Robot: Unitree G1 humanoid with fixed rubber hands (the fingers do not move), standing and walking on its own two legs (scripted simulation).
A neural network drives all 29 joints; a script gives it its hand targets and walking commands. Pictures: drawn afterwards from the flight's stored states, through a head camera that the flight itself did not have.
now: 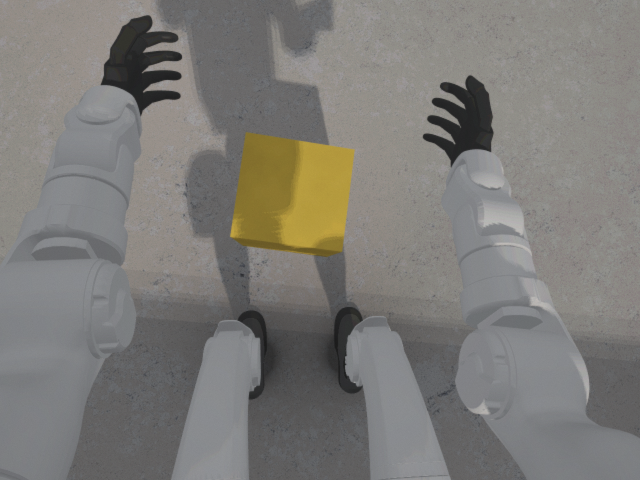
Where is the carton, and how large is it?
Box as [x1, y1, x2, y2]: [230, 132, 354, 256]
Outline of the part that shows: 246,132 230,236 241,244 248,246 327,256 341,251 354,149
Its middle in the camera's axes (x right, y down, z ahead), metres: -0.06 -0.08 +0.86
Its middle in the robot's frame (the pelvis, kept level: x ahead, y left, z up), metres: +0.49 +0.01 -0.51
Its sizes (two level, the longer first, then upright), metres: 0.210 0.200 0.250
